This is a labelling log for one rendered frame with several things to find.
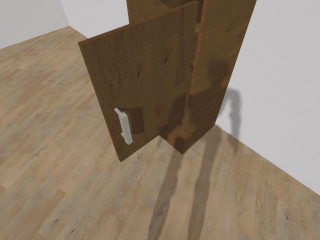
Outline cupboard door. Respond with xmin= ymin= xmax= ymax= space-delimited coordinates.
xmin=78 ymin=0 xmax=199 ymax=162

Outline handle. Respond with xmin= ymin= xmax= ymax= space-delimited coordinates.
xmin=114 ymin=107 xmax=133 ymax=145

